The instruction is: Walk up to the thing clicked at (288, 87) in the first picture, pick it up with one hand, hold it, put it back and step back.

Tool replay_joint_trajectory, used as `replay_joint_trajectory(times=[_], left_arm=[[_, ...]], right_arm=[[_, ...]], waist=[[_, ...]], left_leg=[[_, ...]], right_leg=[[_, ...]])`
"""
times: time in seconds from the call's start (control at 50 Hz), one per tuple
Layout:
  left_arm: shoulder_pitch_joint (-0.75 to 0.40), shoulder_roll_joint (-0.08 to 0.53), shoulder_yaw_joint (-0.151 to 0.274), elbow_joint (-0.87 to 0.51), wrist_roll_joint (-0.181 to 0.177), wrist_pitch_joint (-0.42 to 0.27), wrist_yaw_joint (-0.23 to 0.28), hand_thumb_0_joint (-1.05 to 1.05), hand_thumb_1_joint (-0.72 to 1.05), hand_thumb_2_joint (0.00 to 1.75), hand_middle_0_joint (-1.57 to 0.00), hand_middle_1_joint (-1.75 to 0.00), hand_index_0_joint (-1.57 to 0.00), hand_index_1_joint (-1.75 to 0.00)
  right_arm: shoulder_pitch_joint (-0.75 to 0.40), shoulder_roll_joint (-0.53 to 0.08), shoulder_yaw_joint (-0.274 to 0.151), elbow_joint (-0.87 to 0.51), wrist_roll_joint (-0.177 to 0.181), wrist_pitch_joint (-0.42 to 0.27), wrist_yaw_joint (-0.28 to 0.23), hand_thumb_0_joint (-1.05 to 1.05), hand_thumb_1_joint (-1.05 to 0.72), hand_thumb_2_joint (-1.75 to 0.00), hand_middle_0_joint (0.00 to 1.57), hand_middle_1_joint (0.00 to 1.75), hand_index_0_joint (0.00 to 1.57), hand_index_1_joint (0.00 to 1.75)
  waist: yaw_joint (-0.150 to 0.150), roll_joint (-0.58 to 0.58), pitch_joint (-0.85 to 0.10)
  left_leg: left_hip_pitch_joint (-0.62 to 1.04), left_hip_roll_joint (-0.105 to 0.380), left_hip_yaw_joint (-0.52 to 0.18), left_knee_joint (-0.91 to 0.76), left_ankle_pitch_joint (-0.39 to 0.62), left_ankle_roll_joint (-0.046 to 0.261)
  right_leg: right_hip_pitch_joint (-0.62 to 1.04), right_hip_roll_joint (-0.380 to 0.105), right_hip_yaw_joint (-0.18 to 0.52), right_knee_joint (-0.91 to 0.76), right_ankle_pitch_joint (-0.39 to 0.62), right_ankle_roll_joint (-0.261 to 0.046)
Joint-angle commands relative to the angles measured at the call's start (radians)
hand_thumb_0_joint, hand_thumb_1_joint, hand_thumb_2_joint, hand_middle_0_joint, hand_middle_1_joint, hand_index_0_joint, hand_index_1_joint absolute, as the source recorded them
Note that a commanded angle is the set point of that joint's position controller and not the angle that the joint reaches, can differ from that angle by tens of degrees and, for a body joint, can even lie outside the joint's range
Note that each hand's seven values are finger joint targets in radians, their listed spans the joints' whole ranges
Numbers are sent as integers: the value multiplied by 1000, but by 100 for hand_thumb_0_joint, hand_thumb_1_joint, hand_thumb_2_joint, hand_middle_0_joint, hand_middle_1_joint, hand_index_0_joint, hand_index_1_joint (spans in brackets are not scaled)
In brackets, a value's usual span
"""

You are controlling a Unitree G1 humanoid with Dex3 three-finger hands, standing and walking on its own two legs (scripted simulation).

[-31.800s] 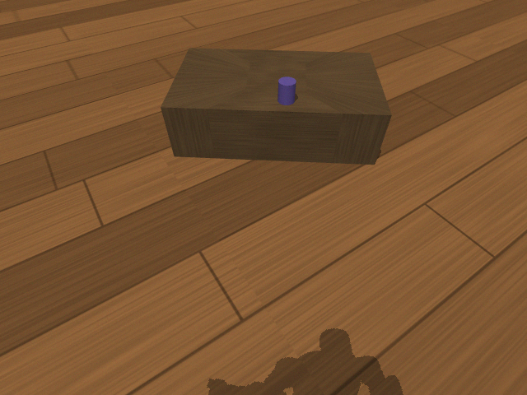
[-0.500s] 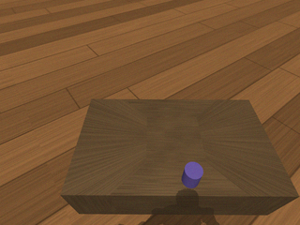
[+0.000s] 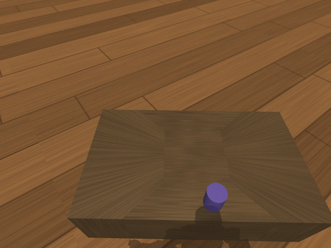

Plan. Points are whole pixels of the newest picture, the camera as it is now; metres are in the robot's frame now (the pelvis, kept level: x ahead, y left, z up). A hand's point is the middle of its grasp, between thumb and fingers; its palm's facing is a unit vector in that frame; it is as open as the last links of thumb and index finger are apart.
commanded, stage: stand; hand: right
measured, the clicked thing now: (214, 197) +0.41 -0.20 -0.40
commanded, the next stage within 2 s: step back in 0.82 s
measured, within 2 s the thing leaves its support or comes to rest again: neither
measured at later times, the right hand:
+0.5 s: hand out of the picture +0.07 -0.26 -0.16, palm faces -0.03 +0.94 -0.34, open 7.4 cm
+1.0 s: hand out of the picture +0.05 -0.26 -0.17, palm faces -0.03 +0.93 -0.37, open 7.4 cm
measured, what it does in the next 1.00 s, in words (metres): stands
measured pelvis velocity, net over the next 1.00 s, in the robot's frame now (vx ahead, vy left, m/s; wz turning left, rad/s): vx -0.03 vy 0.01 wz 0.01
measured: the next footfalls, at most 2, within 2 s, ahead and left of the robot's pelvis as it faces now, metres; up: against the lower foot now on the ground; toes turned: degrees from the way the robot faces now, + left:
right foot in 1.50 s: -0.10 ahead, -0.07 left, +0.00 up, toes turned -1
left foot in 1.82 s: -0.15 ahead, +0.18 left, +0.00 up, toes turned -3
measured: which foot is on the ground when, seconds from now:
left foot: down 0.00-1.00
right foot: down 0.00-1.00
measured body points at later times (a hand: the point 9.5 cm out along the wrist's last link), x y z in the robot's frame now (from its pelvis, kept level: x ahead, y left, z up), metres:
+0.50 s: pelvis +0.00 -0.01 +0.00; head +0.00 -0.01 +0.45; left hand +0.07 +0.29 -0.13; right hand +0.07 -0.30 -0.13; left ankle -0.01 +0.14 -0.75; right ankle +0.01 -0.13 -0.75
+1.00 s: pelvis -0.03 +0.01 -0.01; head +0.02 +0.01 +0.43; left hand +0.06 +0.32 -0.14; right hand +0.05 -0.31 -0.14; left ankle -0.04 +0.13 -0.72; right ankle +0.01 -0.13 -0.75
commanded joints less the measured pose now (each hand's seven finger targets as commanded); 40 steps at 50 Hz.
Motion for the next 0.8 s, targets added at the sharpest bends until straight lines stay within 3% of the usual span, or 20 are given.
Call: replay_joint_trajectory(times=[0.0, 0.24, 0.34, 0.58, 0.78], left_arm=[[-31, 204, 40, -54, -6, -13, 14, 0, 90, 90, -20, -30, -20, -30], [-35, 217, 45, -60, -5, -17, 14, 0, 90, 90, -20, -30, -20, -30], [-37, 216, 45, -63, -5, -16, 14, 0, 90, 90, -20, -30, -20, -30], [-32, 227, 47, -67, -1, -15, 8, 0, 90, 90, -20, -30, -20, -30], [-21, 225, 43, -76, -5, -20, 9, 0, 90, 90, -20, -30, -20, -30]], right_arm=[[-27, -213, -38, -52, 3, -19, -17, 0, -90, -90, 20, 30, 20, 30], [-38, -215, -38, -62, 4, -18, -16, 0, -90, -90, 20, 30, 20, 30], [-40, -219, -39, -62, 4, -16, -15, 0, -90, -90, 20, 30, 20, 30], [-29, -216, -44, -62, 2, -14, -7, 0, -90, -90, 20, 30, 20, 30], [-11, -221, -45, -61, 4, -13, -5, 0, -90, -90, 20, 30, 20, 30]], waist=[[4, 11, -70], [0, -12, -91], [2, 0, -82], [3, 3, -31], [2, -4, -59]], left_leg=[[-39, 99, -64, -59, 189, 38], [-14, 104, -58, -52, 211, 40], [-22, 105, -62, -59, 186, 38], [-70, 93, -68, -82, 48, 37], [-58, 96, -72, -65, 79, 41]], right_leg=[[75, -101, 87, -43, 169, -20], [89, -110, 87, -46, 213, -24], [84, -108, 86, -53, 176, -26], [38, -99, 96, -83, -16, -32], [52, -107, 102, -81, 29, -34]])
